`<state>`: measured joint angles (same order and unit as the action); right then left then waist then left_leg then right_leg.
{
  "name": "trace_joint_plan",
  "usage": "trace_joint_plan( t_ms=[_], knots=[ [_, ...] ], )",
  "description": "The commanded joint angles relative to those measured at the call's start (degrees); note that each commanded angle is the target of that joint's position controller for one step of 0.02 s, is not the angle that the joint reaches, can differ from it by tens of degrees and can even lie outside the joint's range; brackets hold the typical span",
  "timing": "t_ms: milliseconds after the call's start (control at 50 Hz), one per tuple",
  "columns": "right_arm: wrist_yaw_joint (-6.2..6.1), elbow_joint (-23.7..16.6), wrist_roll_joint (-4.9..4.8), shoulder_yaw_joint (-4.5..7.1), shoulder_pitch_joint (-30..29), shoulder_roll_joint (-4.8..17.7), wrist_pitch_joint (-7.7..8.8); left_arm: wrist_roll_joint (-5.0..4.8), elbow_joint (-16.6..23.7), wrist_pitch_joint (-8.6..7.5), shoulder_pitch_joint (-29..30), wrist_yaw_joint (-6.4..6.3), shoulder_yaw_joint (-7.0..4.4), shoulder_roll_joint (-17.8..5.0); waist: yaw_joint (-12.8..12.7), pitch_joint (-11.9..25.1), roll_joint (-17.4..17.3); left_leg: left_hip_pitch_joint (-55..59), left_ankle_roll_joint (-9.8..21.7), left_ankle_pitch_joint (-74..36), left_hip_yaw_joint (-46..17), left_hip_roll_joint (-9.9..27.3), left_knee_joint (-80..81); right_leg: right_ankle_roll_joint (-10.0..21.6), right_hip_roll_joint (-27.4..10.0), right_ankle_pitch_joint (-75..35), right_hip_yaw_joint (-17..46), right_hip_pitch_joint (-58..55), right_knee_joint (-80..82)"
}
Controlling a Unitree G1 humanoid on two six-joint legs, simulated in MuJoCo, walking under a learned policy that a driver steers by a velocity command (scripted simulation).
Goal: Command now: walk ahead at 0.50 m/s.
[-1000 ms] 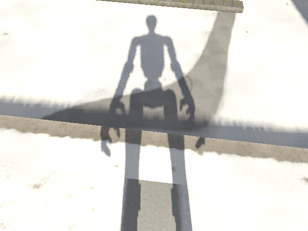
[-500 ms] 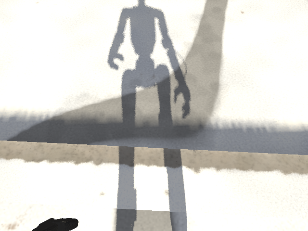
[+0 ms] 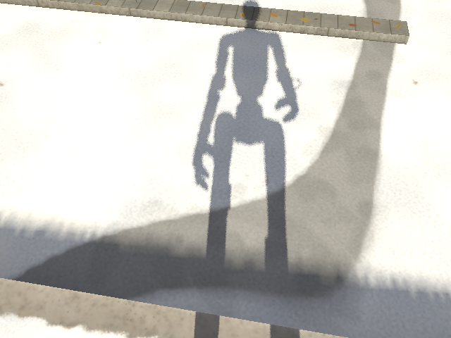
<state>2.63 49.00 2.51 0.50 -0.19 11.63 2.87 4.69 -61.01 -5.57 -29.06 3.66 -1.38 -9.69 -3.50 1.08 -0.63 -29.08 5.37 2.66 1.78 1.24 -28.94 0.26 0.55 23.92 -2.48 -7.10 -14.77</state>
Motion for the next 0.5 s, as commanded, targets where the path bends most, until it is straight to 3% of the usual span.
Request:
trace_joint_plan(
  t_ms=[20,40,60,80,100,120,140,160,200,240,300,320,340,360,380,420,440,460,480,500],
  knots=[
    [-0.75,1.6,-1.71,3.15,19.3,11.2,1.99,1.19,2.8,-1.26,-10.7,-0.46,-0.12,-2.6,6.9,22.3,-7.9,54.7,17.9,-12.5,-17.0,11.5,-3.2,1.2,-1.6,-33.3,0.1,29.0,-31.6],
    [-1.62,5.8,-0.13,3.44,33.1,11.5,1.82,0.57,3.7,-1.45,-7.0,0.83,0.38,-2.4,12.8,24.9,-10.5,64.1,21.8,-5.8,-38.2,21.3,8.3,-0.1,5.0,9.0,3.4,42.1,-45.9],
    [-2.13,8.3,1.18,4.37,35.1,11.3,2.88,-1.48,6.6,-0.85,5.1,0.95,-1.54,-6.5,15.0,11.8,-4.3,53.7,13.9,8.5,-35.5,18.1,13.1,3.1,1.4,8.2,9.8,49.9,-55.3],
    [-2.60,6.6,0.26,4.62,25.9,11.0,3.56,-1.59,7.3,-1.01,9.2,-0.31,-2.02,-7.3,11.4,0.6,-3.2,38.9,10.6,14.7,-28.7,16.8,15.5,4.4,-3.2,2.5,9.3,51.7,-56.3],
    [-3.03,5.5,-0.19,3.68,20.3,7.6,3.37,-0.26,7.3,-0.99,8.2,-1.55,-1.70,-6.3,8.1,0.3,-3.5,30.7,10.4,12.3,-24.8,15.2,17.6,5.3,-5.8,-0.9,9.5,46.8,-53.2],
    [-3.12,5.0,-0.49,2.65,18.0,4.1,3.26,0.61,7.5,-0.91,9.4,-2.09,-1.05,-3.7,6.5,-0.5,-2.5,26.1,10.3,7.4,-20.7,13.8,19.2,5.6,-7.3,-4.4,8.9,44.2,-51.3],
    [-2.97,4.7,-0.16,2.09,17.2,2.0,3.18,0.78,7.3,-0.60,9.1,-2.04,-0.59,-1.7,4.9,-0.4,-1.3,23.0,10.3,3.5,-18.0,13.0,20.6,5.4,-7.9,-6.7,8.4,42.0,-50.2],
    [-2.77,4.8,0.29,1.94,18.2,1.2,3.37,0.32,7.0,-0.21,8.2,-1.83,-0.63,-0.9,3.9,-0.3,-1.0,21.9,10.3,2.4,-16.0,12.2,21.8,5.1,-7.8,-7.5,7.8,41.5,-49.0],
    [-1.99,4.9,0.80,2.31,19.7,2.1,4.22,-0.58,6.8,0.28,9.2,-0.87,-0.82,-1.9,3.8,-1.6,-1.8,19.9,10.5,0.1,-11.9,10.8,22.9,3.9,-7.7,-11.8,5.9,44.0,-45.1],
    [-0.91,5.7,1.83,2.12,22.6,2.2,4.71,-0.20,8.2,0.96,14.0,-0.45,-0.78,-2.8,4.4,-2.2,-1.9,19.0,11.2,-5.4,-9.9,11.1,22.7,2.8,-8.2,-19.2,4.8,47.5,-39.2],
    [0.29,7.0,1.92,1.74,26.0,2.6,5.13,-0.18,9.9,1.88,19.2,-0.41,-0.31,-2.3,4.7,-2.1,-2.4,18.5,10.8,-16.1,-5.7,10.8,21.0,2.2,-7.3,-29.7,3.1,46.9,-30.6],
    [0.47,7.3,1.86,1.54,27.1,2.8,5.10,-0.26,10.3,1.84,20.6,-0.18,-0.67,-3.4,4.9,-1.9,-1.7,18.9,10.2,-19.1,-4.5,10.5,20.3,2.2,-6.7,-32.4,3.4,46.3,-27.6],
    [0.58,7.8,1.89,1.45,27.8,3.3,5.09,-0.49,10.6,1.89,21.3,0.00,-0.81,-3.7,4.7,-2.0,-2.8,19.4,9.9,-20.1,-3.2,10.6,20.1,2.3,-6.0,-33.7,3.3,45.6,-26.3],
    [0.97,8.2,2.74,1.12,28.5,3.2,4.61,-0.44,11.0,2.17,22.4,0.40,-0.81,-3.4,4.8,-1.9,-3.8,17.7,9.0,-18.9,-1.2,9.8,19.7,2.2,-5.1,-33.4,2.1,42.7,-28.4],
    [1.06,8.7,2.94,1.01,29.4,3.2,4.43,-0.71,11.5,2.30,23.2,0.50,-1.12,-4.2,4.8,-2.6,-3.8,19.0,8.7,-17.7,-0.9,10.6,19.6,2.3,-4.9,-32.5,2.6,43.4,-28.3],
    [0.78,9.9,2.81,0.79,31.2,3.2,4.27,-1.36,12.9,2.25,26.2,0.14,-1.61,-5.2,5.1,-4.1,-2.9,25.7,8.0,-17.3,-1.0,12.8,19.1,3.0,-5.1,-29.6,3.8,47.1,-25.6],
    [0.42,10.1,4.98,0.78,32.1,3.8,4.10,-0.32,11.6,1.86,21.0,0.44,-1.73,-4.6,3.0,-3.1,-4.1,27.6,7.2,-21.5,-0.8,14.2,15.0,3.3,-4.8,-29.6,3.9,45.5,-37.3],
    [-0.13,9.7,4.95,0.94,30.4,3.8,4.30,-0.65,11.2,1.18,19.0,0.59,-2.37,-6.1,2.1,-3.1,-2.5,30.5,5.8,-22.0,0.5,14.8,12.5,3.9,-5.5,-25.1,6.0,48.2,-37.7],
    [-0.51,8.9,1.92,1.38,28.1,4.4,4.56,-2.29,13.3,0.66,26.4,-0.11,-2.54,-6.7,4.1,-5.0,-0.1,32.7,4.9,-19.1,2.6,13.6,14.4,4.1,-5.4,-19.9,5.1,49.2,-23.3],
    [-0.89,9.3,0.59,1.42,30.8,5.3,4.28,-2.06,15.4,0.61,31.2,-0.43,-2.43,-6.2,6.3,-5.1,-2.5,33.2,5.7,-21.8,2.0,13.5,14.4,4.4,-2.6,-15.3,-0.8,44.3,-23.7]
  ],
)
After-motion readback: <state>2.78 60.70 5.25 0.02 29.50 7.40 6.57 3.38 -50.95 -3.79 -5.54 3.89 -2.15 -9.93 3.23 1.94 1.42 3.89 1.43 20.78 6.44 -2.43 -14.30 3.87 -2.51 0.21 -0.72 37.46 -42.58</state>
